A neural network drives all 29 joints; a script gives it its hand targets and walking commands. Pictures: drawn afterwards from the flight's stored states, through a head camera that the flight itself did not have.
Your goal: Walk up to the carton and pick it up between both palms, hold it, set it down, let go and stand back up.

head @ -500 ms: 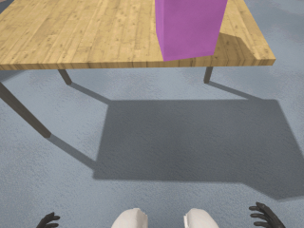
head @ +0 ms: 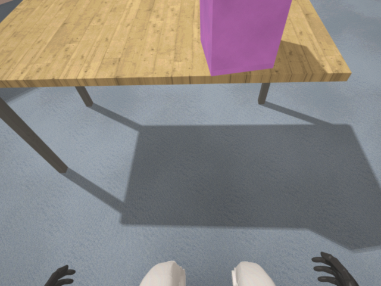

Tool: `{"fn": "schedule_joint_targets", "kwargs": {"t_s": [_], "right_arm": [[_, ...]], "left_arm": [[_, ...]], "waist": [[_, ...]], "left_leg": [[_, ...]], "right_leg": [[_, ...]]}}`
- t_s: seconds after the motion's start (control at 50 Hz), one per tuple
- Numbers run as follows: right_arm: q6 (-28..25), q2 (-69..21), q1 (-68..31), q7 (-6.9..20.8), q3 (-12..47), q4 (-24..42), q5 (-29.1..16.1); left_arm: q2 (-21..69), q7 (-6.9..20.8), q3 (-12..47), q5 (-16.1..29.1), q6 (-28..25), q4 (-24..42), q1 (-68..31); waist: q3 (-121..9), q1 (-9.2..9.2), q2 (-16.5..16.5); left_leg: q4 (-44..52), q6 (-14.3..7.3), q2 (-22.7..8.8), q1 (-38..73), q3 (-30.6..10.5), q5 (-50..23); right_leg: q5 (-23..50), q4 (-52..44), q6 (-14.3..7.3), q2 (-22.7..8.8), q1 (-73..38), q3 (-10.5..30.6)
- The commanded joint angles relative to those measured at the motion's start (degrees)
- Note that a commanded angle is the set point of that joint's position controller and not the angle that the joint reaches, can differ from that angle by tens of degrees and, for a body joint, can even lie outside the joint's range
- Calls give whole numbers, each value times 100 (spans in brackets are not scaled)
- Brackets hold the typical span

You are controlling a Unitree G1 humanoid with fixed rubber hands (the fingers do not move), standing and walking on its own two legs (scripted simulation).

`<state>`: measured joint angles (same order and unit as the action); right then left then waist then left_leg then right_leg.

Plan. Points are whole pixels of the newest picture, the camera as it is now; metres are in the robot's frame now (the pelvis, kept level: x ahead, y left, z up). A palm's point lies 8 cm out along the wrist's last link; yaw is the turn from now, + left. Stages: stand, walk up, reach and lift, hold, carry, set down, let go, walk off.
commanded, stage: walk up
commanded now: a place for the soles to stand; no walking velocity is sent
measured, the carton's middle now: (238, 16) +0.80 -0.12 +0.12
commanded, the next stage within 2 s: none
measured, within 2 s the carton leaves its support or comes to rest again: neither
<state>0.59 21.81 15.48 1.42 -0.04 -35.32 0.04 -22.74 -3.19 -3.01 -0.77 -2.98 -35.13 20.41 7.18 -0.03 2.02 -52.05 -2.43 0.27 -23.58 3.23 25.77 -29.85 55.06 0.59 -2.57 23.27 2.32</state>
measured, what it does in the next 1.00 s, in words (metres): steps on the spot: right foot, then right foot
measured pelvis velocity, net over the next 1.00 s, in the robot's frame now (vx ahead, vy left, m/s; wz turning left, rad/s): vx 0.00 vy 0.02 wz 0.00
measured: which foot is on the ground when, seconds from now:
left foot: down 0.00-0.52, up 0.54-0.72, down 0.74-1.00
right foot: up 0.00-0.02, down 0.04-0.26, up 0.28-0.48, down 0.50-1.00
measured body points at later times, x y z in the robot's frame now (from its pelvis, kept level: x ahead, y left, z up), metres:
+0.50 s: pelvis +0.00 +0.01 +0.00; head +0.04 -0.01 +0.45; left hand +0.09 +0.33 -0.07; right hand +0.12 -0.28 -0.11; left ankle +0.02 +0.11 -0.69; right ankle +0.01 -0.14 -0.69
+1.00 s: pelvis +0.00 +0.02 +0.00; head +0.04 +0.00 +0.45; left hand +0.10 +0.34 -0.07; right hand +0.12 -0.27 -0.11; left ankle +0.02 +0.13 -0.69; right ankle +0.02 -0.13 -0.69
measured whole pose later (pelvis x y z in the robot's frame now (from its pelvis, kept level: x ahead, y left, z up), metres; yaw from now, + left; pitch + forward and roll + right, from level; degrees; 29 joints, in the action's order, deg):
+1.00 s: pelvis +0.00 +0.02 +0.00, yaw +0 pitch -3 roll +1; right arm 0.5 22.1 15.5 1.4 0.0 -35.3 0.0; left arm -22.9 -3.2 -2.5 -0.8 -4.3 -35.1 20.0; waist 7.5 0.0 2.0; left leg -52.6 -2.2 -0.2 -23.8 3.5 26.0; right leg -26.2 52.8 1.1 -3.5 23.3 1.3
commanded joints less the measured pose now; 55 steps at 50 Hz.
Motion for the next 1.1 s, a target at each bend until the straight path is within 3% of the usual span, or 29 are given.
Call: {"fn": "schedule_joint_targets", "kwargs": {"t_s": [0.0,0.02,0.06,0.08,0.12,0.22,0.24,0.26,0.28,0.3,0.38,0.44,0.48,0.5,0.52,0.54,0.58,0.7,0.72,0.74,0.76,0.78,0.88,0.94,0.96,0.98,1.0,1.02,1.08], "right_arm": [[-162,1677,-161,-52,-748,209,191],[-120,1486,-406,-22,-699,292,170],[-62,1058,-611,-30,-622,505,136],[-22,1328,-698,-70,-704,473,152],[-64,1499,-563,-18,-744,378,148],[-215,1446,553,17,-844,-64,129],[-257,1671,854,-9,-897,-127,208],[-308,2047,762,-51,-966,-22,233],[-304,2144,653,-80,-964,-44,178],[-290,2100,480,-92,-963,-72,175],[-270,1767,306,-114,-824,51,215],[-224,1749,156,-89,-789,129,208],[-159,1596,-297,-58,-717,230,154],[-139,1329,-461,-33,-659,326,114],[-103,1075,-511,-21,-618,431,98],[-39,1204,-739,-90,-656,509,133],[-45,1504,-584,-37,-732,391,145],[-194,1435,593,42,-843,-93,114],[-249,1596,946,0,-888,-185,194],[-302,2049,761,-49,-962,-66,242],[-303,2216,639,-83,-981,-64,183],[-292,2116,430,-97,-952,-76,172],[-257,1810,256,-88,-824,74,220],[-159,1639,-255,-44,-733,219,161],[-139,1422,-467,-25,-676,300,115],[-118,1131,-499,-2,-641,409,95],[-61,1198,-636,-64,-661,461,111],[-40,1483,-700,-66,-735,433,153],[-129,1499,-355,18,-786,263,133]], "left_arm": [[-1431,-135,-401,9,-239,-257,572],[-1509,-139,-445,-36,-304,-362,784],[-2239,-183,-633,-145,-373,-351,1006],[-2412,-193,-674,-99,-352,-317,852],[-2323,-217,-631,-110,-346,-244,376],[-1894,-154,-444,-45,-232,-66,-307],[-1545,-132,-349,24,-193,19,-444],[-1114,-154,-258,88,-150,76,-385],[-1464,-210,-338,60,-88,12,-424],[-1641,-203,-376,56,-62,-35,-382],[-1485,-110,-391,73,-98,-166,60],[-1412,-124,-397,54,-163,-192,243],[-1425,-139,-410,0,-281,-313,692],[-1640,-165,-483,-100,-352,-436,966],[-2107,-197,-625,-180,-374,-432,1117],[-2359,-200,-672,-82,-351,-355,1039],[-2336,-217,-635,-99,-352,-259,440],[-1958,-139,-468,-55,-201,-29,-350],[-1555,-131,-362,16,-164,33,-504],[-1091,-147,-265,85,-126,100,-366],[-1463,-212,-324,55,-60,2,-371],[-1662,-201,-388,57,-40,-65,-359],[-1458,-96,-386,65,-155,-166,150],[-1468,-130,-415,-1,-275,-316,675],[-1616,-153,-460,-81,-334,-398,942],[-2073,-191,-607,-162,-362,-428,1097],[-2370,-189,-676,-84,-342,-367,1041],[-2419,-184,-664,-95,-346,-265,740],[-2229,-215,-574,-101,-314,-171,229]], "waist": [[-647,-134,604],[-741,-291,460],[-760,-399,-1037],[-628,-404,-950],[-387,-197,-741],[-674,435,-844],[-748,570,-95],[-675,482,1026],[-558,532,467],[-372,460,191],[-602,246,622],[-677,117,742],[-827,-235,384],[-969,-411,-7],[-992,-461,-996],[-809,-476,-1178],[-496,-219,-797],[-675,421,-1044],[-730,606,-223],[-621,461,1037],[-576,533,476],[-333,399,185],[-709,209,719],[-795,-190,476],[-930,-383,147],[-998,-427,-868],[-833,-448,-1266],[-624,-390,-966],[-515,-81,-859]], "left_leg": [[1667,-860,-1368,280,-1741,-2008],[1088,-694,-1031,-254,-1260,-1761],[-1036,44,-85,-1825,-347,-388],[-1194,40,-157,-1906,-650,1243],[-1109,53,-316,-1634,-699,1215],[860,-39,-180,507,-468,-320],[1885,-162,-627,1167,-1407,-356],[2876,-450,-1574,1397,-3162,-552],[3135,-740,-2087,1126,-3748,-488],[3137,-697,-2035,965,-3714,-424],[2430,-612,-1638,1418,-2641,-2307],[2064,-953,-1625,1001,-2231,-2708],[1259,-768,-1159,111,-1324,-2372],[304,-440,-822,-769,-908,-2118],[-1060,-32,-205,-1754,-389,-1359],[-1228,32,-99,-2023,-561,1187],[-1273,73,-342,-1705,-749,1225],[961,-5,-121,594,-339,-142],[2077,-112,-518,1196,-1251,-94],[2963,-398,-1541,1420,-3171,-294],[3229,-668,-2085,1114,-3815,-127],[3180,-702,-2026,796,-3741,-123],[2180,-938,-1646,1186,-2429,-2453],[1325,-807,-1179,51,-1388,-2001],[537,-529,-895,-680,-1024,-1870],[-766,-104,-315,-1558,-422,-1529],[-1042,40,-50,-1897,-408,908],[-1248,49,-223,-1908,-701,1336],[-720,4,-365,-1295,-577,1003]], "right_leg": [[592,-1330,-404,97,-134,-570],[910,-1796,-493,143,-851,-325],[1310,-2752,-1442,-1675,-1427,3167],[1546,-2878,-1925,-2185,-1232,3695],[1752,-2624,-1961,-2007,-826,3086],[2144,-1283,-1112,-961,531,1283],[1872,-208,-667,-423,1187,397],[213,837,-249,227,1902,-468],[-586,939,-222,196,1937,-178],[-622,985,-224,109,1859,-15],[-446,389,-231,-31,1440,-277],[-179,-396,-275,-10,774,-508],[989,-1675,-433,146,-582,-551],[1464,-1802,-627,-172,-1433,241],[1459,-2483,-1172,-1266,-1790,2495],[1756,-2872,-1842,-2182,-1455,3619],[1891,-2652,-2020,-2122,-937,3112],[1850,-1336,-1117,-1007,544,1141],[1819,-108,-685,-506,1147,322],[198,943,-263,203,2026,-473],[-549,1009,-218,172,2030,-130],[-555,1039,-225,52,1856,-2],[-446,-78,-239,-48,1108,-426],[871,-1545,-439,139,-474,-570],[1268,-1685,-596,-71,-1217,13],[1357,-2263,-1030,-1045,-1659,1902],[1576,-2766,-1734,-2072,-1374,3385],[1644,-2776,-2029,-2260,-1154,3521],[2367,-2234,-1774,-1788,-703,2437]]}}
